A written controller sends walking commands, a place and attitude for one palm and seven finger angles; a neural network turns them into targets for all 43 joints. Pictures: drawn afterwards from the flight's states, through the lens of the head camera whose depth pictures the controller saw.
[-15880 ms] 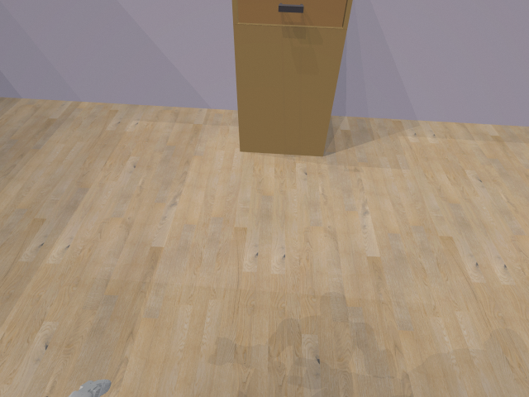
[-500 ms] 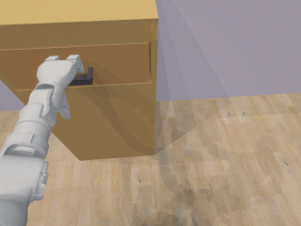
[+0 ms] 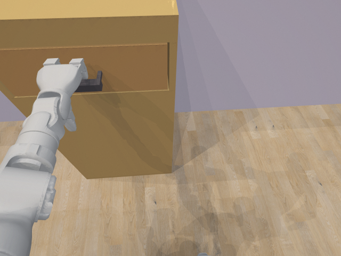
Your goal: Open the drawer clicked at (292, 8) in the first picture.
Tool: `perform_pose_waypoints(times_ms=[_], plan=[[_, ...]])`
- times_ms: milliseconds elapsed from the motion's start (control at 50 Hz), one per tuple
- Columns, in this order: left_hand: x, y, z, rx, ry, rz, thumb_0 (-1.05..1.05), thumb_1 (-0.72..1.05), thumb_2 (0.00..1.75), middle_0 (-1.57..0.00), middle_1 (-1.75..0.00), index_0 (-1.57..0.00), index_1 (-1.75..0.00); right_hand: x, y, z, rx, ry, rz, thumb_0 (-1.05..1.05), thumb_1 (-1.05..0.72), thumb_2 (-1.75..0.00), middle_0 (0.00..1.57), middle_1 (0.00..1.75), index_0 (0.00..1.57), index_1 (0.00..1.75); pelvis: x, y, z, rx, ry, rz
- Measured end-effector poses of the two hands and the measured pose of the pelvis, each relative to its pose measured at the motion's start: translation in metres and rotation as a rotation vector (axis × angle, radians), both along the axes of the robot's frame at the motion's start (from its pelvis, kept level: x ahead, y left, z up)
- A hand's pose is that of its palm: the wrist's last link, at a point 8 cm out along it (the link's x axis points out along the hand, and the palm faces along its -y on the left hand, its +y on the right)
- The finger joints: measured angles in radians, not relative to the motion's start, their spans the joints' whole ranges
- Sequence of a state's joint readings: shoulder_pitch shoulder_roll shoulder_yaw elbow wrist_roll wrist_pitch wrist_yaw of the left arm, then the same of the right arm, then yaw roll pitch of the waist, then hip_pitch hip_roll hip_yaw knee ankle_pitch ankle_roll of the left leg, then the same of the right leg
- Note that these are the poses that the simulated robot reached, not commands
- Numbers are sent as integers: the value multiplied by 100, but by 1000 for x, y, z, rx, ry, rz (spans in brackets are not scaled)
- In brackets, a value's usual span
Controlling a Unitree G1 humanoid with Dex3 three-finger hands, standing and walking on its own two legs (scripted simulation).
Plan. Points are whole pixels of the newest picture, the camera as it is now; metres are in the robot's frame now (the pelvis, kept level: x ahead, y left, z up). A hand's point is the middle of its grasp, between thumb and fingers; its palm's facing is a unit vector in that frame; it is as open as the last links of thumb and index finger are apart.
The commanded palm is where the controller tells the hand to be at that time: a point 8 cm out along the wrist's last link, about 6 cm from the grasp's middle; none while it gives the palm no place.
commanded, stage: lower the fingers behind the handle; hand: left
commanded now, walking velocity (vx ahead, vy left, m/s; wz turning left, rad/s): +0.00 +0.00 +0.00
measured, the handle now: (82, 80) +0.55 +0.22 +0.07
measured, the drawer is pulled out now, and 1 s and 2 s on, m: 0.00 0.00 0.00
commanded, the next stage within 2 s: lift the fingers back up to retry in 0.48 s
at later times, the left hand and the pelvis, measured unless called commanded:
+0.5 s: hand (69, 96) +0.49 +0.23 +0.07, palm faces -0.03 +0.02 -1.00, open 13.8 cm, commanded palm +0.47 +0.24 +0.09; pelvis -0.02 +0.01 -0.01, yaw +0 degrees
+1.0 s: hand (71, 88) +0.50 +0.23 +0.09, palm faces +0.00 -0.02 -1.00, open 13.8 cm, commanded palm +0.47 +0.23 +0.16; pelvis +0.00 +0.01 +0.00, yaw +0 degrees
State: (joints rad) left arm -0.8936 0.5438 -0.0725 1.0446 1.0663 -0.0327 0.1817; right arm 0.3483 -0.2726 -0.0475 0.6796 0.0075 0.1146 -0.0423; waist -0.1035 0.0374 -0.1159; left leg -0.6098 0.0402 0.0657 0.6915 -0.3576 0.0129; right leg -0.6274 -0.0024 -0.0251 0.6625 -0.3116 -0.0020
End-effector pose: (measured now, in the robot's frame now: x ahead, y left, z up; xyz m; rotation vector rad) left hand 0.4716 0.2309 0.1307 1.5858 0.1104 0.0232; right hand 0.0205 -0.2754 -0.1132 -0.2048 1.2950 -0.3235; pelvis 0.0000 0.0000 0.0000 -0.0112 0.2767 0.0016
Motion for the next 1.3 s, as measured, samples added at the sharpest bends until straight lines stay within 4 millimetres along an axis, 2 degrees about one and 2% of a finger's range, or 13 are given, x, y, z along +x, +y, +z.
perform_pose_waypoints(times_ms=[280, 740, 900, 1000, 1140, 1300], plan=[[-3, 2, -6, 17, -41, -31, 0, -49, 30, -20, -130, -32, -120, -21, 6, -8, 10, 43, 5, 1, -90, -90, 20, 30, 20, 30, -11, 2, -8, -3, 30, 7], [-5, 3, -4, -5, -27, -33, 0, -49, 30, -20, -125, -32, -119, -34, 15, -5, 4, 35, -19, 1, -90, -90, 20, 30, 20, 30, -16, 10, -7, -8, 21, -2], [1, 2, 3, -18, -24, -46, 0, -49, 30, -27, -123, -32, -119, -22, 20, -3, 13, 23, -15, 1, -90, -90, 20, 30, 20, 30, -7, 12, -3, -10, 10, 5], [5, -5, 16, -40, -57, -66, 0, -49, 30, -30, -122, -32, -120, -10, 21, -3, 27, 9, -8, 1, -90, -90, 20, 30, 20, 30, 1, 13, 1, -10, 0, 3], [9, -6, 38, -24, -76, -25, 0, -49, 30, -31, -121, -33, -120, 15, 22, -4, 61, -25, 4, 1, -90, -90, 20, 30, 20, 30, 11, 10, 5, -6, -20, 2], [-1, -4, 51, -22, -32, 6, 0, -49, 30, -32, -120, -33, -120, 49, 16, 0, 74, -83, 35, 1, -90, -90, 20, 30, 20, 30, 17, 2, 11, 2, -57, 7]])
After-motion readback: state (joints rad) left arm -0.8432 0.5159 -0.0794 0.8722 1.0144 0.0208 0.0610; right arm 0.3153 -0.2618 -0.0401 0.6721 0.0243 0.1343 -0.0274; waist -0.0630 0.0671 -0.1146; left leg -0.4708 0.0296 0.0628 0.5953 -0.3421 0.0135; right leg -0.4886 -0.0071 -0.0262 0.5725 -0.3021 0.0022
